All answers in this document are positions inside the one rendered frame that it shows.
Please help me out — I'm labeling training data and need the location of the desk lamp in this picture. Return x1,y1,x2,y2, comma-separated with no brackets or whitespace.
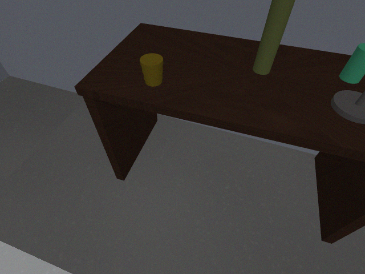
331,90,365,124

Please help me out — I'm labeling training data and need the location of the desk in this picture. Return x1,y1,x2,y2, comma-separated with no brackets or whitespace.
75,23,365,244

